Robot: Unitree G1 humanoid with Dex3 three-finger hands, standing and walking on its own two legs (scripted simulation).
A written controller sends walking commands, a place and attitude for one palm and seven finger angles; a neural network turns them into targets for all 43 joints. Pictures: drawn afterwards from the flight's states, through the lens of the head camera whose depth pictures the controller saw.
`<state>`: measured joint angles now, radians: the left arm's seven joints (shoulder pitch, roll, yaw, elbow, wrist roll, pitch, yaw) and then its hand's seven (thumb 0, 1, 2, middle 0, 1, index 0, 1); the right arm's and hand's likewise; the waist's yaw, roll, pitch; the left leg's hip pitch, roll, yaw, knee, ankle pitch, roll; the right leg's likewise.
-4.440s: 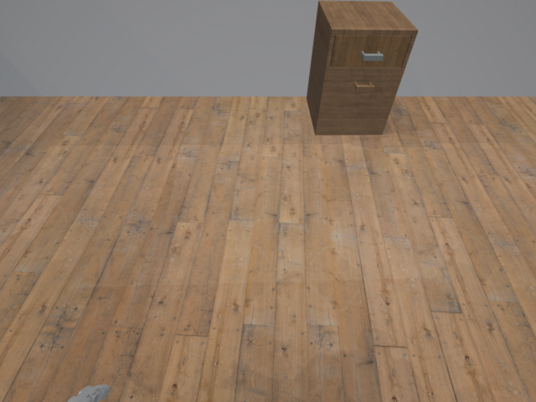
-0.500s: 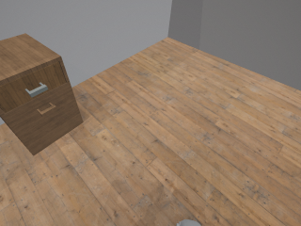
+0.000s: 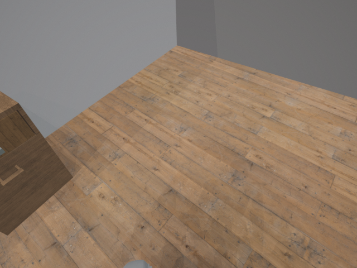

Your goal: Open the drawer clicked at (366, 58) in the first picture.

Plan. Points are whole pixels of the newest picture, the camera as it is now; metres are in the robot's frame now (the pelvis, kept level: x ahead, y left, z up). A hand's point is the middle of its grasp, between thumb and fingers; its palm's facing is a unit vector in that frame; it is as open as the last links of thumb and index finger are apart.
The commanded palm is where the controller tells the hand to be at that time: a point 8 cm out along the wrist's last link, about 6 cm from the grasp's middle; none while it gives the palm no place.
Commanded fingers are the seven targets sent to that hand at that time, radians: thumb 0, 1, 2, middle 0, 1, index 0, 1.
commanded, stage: walk to a spot facing it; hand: left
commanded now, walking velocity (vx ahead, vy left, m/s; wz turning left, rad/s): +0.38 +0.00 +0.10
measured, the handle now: out of the picture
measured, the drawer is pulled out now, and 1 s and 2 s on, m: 0.00 0.00 0.00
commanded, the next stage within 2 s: turn to face it in 0.56 s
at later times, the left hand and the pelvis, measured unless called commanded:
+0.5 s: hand (95, 259) +0.18 +0.24 -0.18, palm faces +0.06 -0.98 -0.16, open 7.4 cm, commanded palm none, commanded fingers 0.00 0.90 0.90 -0.20 -0.30 -0.20 -0.30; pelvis +0.20 +0.07 +0.00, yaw -1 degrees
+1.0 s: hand (142, 166) +0.47 +0.16 -0.16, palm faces +0.01 -0.98 -0.18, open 7.2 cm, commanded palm none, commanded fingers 0.00 0.90 0.90 -0.20 -0.30 -0.20 -0.30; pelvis +0.34 +0.00 +0.00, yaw +1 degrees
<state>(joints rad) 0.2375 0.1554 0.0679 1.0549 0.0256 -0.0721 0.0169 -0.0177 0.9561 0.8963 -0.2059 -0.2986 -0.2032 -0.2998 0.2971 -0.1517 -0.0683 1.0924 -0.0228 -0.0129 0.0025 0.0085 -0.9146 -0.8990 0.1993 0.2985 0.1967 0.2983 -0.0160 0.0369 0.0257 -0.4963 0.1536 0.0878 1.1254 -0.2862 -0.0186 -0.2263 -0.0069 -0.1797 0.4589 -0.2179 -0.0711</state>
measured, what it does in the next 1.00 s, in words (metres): walks ahead: left foot, then right foot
